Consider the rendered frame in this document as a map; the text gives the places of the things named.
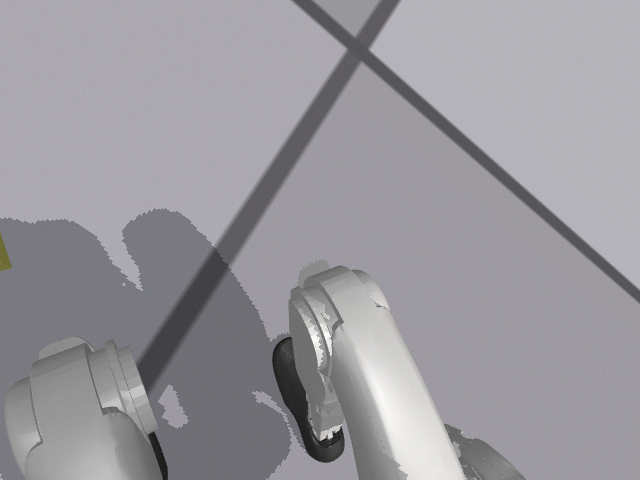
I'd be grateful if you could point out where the left robot foot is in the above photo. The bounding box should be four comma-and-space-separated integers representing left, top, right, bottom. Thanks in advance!
148, 432, 168, 480

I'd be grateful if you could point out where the right robot foot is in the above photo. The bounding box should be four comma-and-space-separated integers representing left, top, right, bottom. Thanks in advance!
272, 337, 345, 463

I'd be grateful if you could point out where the small box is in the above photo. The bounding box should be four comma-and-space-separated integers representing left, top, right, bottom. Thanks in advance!
0, 233, 12, 271

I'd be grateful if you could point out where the right robot hand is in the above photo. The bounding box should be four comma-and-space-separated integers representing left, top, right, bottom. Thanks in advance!
444, 424, 526, 480

